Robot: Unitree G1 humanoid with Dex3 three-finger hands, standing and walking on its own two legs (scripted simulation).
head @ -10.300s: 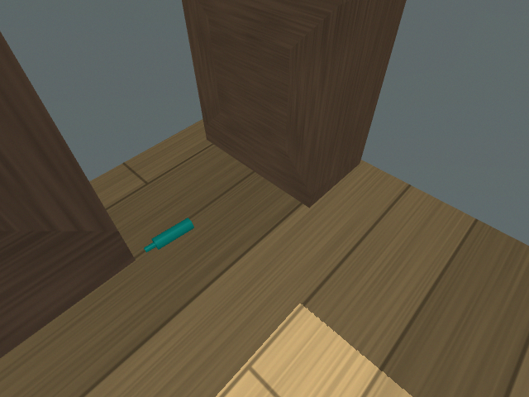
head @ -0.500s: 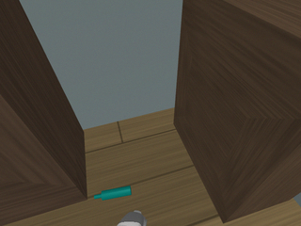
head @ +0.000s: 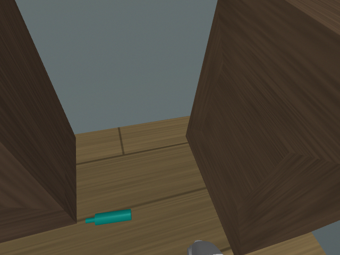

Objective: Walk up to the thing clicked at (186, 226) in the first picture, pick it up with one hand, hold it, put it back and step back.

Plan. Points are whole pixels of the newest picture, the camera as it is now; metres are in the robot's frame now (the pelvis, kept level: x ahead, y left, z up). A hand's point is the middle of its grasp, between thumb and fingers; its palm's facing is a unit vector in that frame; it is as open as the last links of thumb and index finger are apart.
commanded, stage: walk up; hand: left
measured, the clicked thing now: (108, 217) +0.42 +0.28 -0.74
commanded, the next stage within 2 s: stand in 1.82 s
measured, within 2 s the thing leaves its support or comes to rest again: neither
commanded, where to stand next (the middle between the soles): +0.06 -0.01 m, yaw -2 degrees
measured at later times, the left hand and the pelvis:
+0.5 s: hand out of the picture +0.05 +0.29 -0.15, palm faces +0.08 -0.86 -0.50, open 7.4 cm; pelvis -0.06 -0.01 -0.04, yaw +5 degrees
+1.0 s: hand out of the picture -0.02 +0.25 -0.14, palm faces -0.09 -0.91 -0.40, open 7.4 cm; pelvis -0.06 -0.03 +0.00, yaw -2 degrees
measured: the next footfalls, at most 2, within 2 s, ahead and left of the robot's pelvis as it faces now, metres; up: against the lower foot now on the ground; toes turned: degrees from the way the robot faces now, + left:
right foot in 0.14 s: +0.17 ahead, -0.16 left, +0.00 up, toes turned -3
left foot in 0.50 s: -0.05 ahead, +0.12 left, +0.00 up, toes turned +3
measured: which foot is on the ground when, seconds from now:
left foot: down 0.00-0.16, up 0.18-0.48, down 0.50-1.00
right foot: up 0.00-0.12, down 0.14-0.54, up 0.56-0.98, down 1.00-1.00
